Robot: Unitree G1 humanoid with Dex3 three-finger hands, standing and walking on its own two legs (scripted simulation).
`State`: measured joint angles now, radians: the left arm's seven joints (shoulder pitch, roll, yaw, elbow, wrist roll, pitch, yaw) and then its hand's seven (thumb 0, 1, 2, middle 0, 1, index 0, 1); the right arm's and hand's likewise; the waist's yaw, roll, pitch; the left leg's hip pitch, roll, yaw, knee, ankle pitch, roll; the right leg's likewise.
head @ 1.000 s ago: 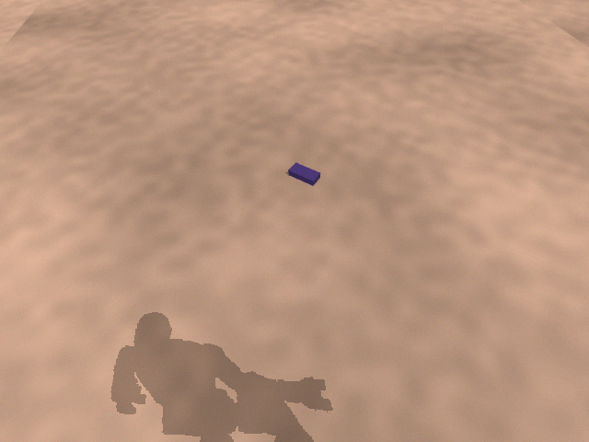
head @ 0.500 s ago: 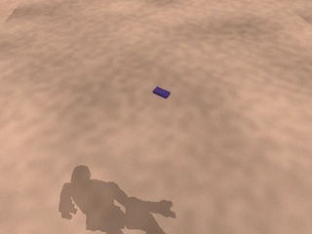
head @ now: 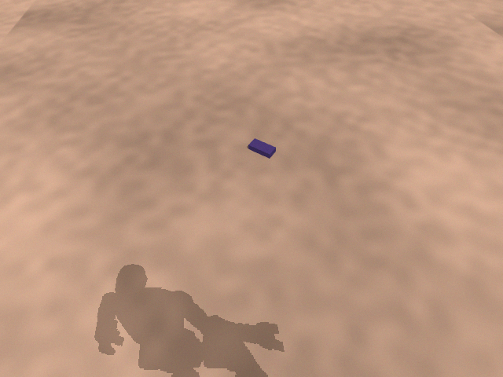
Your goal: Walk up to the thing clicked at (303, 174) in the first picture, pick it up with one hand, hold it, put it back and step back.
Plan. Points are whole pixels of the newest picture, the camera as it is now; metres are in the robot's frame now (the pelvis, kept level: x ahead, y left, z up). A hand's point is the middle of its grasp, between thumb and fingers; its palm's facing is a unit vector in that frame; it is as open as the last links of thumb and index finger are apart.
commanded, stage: stand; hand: left
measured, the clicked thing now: (262, 148) +1.38 -0.04 -0.77
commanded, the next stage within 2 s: walk up in 0.12 s
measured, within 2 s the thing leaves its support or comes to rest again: neither
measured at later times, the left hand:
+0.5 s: hand (142, 335) +0.22 +0.23 -0.14, palm faces -0.22 -0.87 -0.44, open 7.4 cm
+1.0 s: hand (161, 229) +0.47 +0.25 -0.18, palm faces -0.38 -0.81 -0.44, open 7.4 cm
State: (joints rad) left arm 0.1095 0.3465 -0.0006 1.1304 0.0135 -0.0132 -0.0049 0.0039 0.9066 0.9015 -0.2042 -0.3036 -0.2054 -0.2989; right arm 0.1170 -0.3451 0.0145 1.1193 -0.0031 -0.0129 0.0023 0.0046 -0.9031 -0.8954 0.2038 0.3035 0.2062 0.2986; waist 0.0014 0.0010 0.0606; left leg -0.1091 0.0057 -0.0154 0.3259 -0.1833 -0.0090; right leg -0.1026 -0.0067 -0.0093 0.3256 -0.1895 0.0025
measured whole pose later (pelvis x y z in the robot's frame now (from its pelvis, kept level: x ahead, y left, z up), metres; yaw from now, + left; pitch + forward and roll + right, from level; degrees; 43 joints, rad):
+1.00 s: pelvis +0.33 -0.01 -0.04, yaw -21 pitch -2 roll -1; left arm 0.34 0.45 0.05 0.90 0.00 -0.08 0.02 0.01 0.90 0.90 -0.21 -0.30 -0.21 -0.30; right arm 0.18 -0.40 -0.10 0.79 -0.03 -0.04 0.11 0.01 -0.90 -0.90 0.20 0.30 0.21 0.30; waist -0.02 -0.01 0.13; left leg -0.45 0.08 0.07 0.71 -0.23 0.00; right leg -0.22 -0.04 0.11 1.02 -0.50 -0.03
